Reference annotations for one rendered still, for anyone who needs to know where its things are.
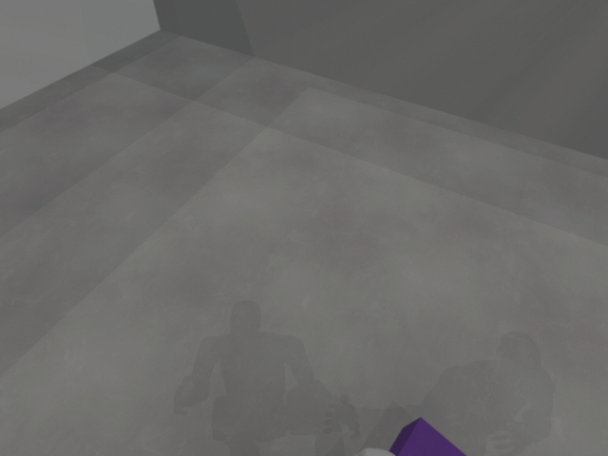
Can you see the carton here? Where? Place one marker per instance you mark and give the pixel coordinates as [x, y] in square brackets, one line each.
[419, 438]

